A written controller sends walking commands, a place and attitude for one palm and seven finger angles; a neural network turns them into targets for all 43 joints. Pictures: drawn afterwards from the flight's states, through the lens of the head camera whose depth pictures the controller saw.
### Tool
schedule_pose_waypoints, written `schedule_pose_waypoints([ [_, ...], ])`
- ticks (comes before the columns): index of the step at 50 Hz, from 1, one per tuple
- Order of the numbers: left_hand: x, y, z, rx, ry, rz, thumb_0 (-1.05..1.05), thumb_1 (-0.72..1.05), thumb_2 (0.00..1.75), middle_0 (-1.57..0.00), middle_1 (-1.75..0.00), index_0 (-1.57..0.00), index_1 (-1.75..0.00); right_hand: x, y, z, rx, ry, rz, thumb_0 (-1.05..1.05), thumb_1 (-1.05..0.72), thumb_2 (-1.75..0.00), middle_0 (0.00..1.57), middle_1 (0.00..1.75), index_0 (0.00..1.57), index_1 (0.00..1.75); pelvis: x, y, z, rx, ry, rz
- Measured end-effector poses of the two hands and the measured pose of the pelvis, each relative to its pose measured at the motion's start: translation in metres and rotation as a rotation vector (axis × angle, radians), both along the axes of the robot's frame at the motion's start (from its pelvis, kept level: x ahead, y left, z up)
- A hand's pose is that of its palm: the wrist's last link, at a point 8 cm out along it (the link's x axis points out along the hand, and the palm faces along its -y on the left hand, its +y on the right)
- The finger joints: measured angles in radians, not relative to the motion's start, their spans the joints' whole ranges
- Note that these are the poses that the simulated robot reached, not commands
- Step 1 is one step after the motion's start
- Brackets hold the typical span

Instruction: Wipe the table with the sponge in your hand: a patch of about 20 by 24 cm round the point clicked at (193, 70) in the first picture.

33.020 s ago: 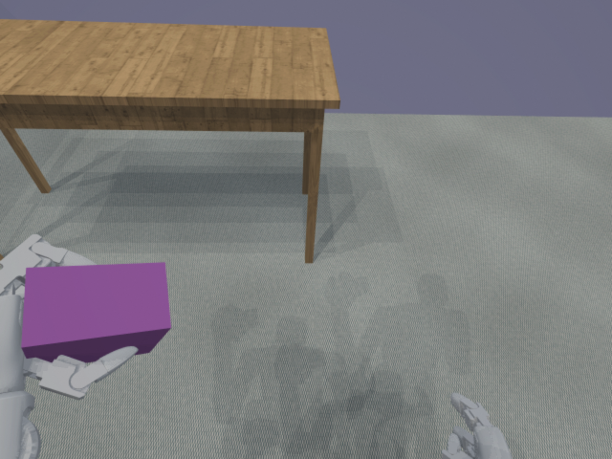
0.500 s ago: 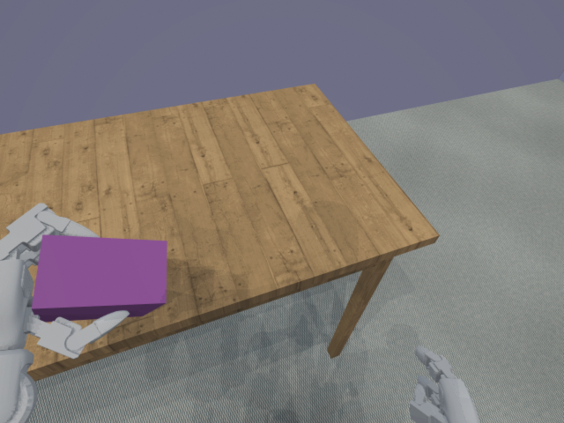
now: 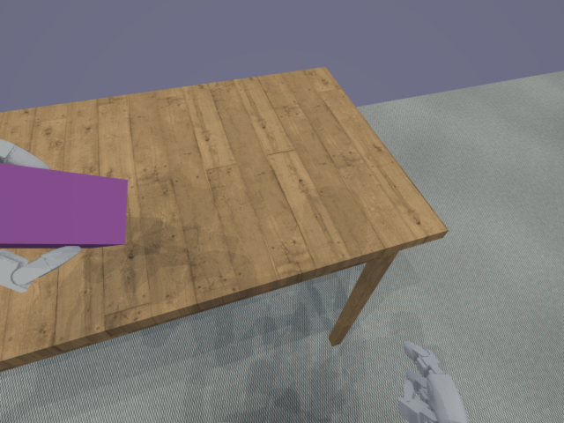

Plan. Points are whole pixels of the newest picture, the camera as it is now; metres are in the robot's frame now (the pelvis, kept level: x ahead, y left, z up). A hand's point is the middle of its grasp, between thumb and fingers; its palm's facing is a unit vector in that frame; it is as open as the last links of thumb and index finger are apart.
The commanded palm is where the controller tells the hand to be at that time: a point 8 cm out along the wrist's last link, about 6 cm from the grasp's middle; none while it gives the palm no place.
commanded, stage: come to a stop and stand still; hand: left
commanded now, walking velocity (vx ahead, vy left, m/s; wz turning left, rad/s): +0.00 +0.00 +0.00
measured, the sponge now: (68, 215) +0.27 +0.26 +0.18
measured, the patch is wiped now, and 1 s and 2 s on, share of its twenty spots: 0.00 0.00 0.00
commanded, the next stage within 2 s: look again from close up in 0.88 s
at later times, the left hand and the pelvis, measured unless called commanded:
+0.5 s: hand (10, 260) +0.21 +0.30 +0.17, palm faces +0.42 -0.82 -0.39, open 10.4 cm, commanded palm +0.16 +0.32 +0.18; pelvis +0.00 +0.04 +0.00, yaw +0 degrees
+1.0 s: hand (18, 274) +0.21 +0.29 +0.16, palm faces +0.37 -0.84 -0.40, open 10.4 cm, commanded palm +0.15 +0.32 +0.18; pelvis -0.01 +0.05 +0.00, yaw -1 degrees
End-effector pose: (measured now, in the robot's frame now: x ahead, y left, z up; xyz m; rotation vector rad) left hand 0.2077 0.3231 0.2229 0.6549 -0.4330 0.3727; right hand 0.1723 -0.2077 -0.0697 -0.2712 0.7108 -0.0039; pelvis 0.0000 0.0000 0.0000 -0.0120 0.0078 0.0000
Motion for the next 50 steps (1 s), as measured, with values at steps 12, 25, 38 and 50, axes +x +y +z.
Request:
schedule_pose_waypoints([
  [12,-0.020,-0.023,-0.086,-0.222,0.305,-0.074,-0.02,-0.53,1.04,-0.69,-1.32,-0.72,-1.32,-0.023,-0.012,-0.004,-0.042,0.053,-0.064,0.02,-0.90,-0.90,0.20,0.30,0.20,0.30,0.010,0.019,0.000,0.001,0.010,-0.022],
  [25,-0.034,0.011,-0.037,-0.175,0.058,-0.018,-0.02,-0.53,1.04,-0.69,-1.32,-0.72,-1.31,0.005,0.018,0.011,-0.038,-0.030,0.002,0.02,-0.90,-0.90,0.20,0.30,0.20,0.30,0.002,0.038,-0.001,-0.017,-0.006,0.006],
  [38,-0.037,0.022,-0.076,-0.280,0.197,0.029,-0.02,-0.53,1.04,-0.69,-1.32,-0.72,-1.31,-0.009,0.048,0.009,0.003,-0.017,-0.006,0.01,-0.90,-0.90,0.20,0.30,0.20,0.30,-0.012,0.048,0.000,-0.013,-0.017,-0.012],
  [50,-0.037,0.012,-0.053,-0.211,0.149,-0.026,-0.02,-0.53,1.04,-0.69,-1.32,-0.72,-1.31,-0.024,0.029,0.004,-0.013,0.017,-0.058,0.02,-0.90,-0.90,0.20,0.30,0.20,0.30,-0.011,0.045,0.001,-0.021,-0.014,-0.019],
])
